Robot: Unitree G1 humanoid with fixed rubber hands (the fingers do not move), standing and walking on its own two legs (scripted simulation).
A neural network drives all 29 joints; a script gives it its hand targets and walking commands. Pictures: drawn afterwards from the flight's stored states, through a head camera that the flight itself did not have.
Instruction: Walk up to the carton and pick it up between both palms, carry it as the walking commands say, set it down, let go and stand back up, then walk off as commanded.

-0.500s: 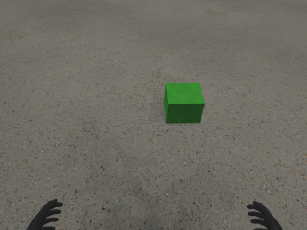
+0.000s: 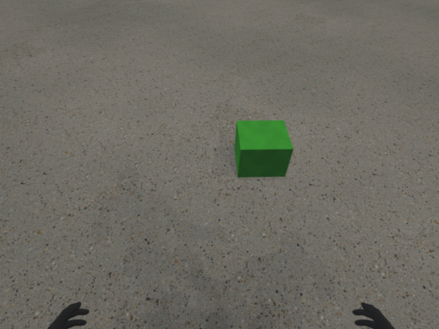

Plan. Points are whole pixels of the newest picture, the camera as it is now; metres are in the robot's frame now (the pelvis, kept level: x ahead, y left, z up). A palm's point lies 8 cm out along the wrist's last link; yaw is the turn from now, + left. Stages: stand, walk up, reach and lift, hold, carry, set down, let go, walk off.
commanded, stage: stand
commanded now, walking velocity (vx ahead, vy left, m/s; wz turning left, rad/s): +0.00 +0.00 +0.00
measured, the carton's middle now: (260, 148) +1.23 -0.26 -0.64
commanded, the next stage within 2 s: walk up in 1.52 s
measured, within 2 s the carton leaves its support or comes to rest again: neither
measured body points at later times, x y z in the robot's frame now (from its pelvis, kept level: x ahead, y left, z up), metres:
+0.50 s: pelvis +0.00 +0.00 +0.02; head +0.00 +0.00 +0.47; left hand +0.12 +0.31 -0.09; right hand +0.12 -0.31 -0.09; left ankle +0.01 +0.12 -0.73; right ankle +0.01 -0.12 -0.73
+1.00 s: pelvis +0.00 +0.00 +0.02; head +0.00 +0.00 +0.47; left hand +0.11 +0.32 -0.09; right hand +0.11 -0.31 -0.10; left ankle +0.01 +0.12 -0.73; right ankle +0.01 -0.12 -0.73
